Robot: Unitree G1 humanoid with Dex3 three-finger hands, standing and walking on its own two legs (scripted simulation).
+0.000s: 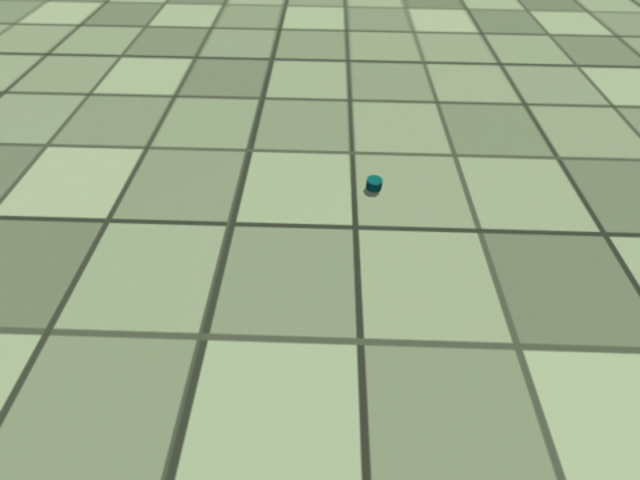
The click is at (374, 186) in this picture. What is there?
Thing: low tin
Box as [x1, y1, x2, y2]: [366, 175, 381, 192]
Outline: 371,175 367,178 366,188 369,191 376,192 380,189 381,178 376,175
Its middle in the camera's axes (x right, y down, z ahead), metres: +0.26 -0.25 +1.87
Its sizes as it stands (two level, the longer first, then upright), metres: 0.073 0.073 0.048
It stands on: the floor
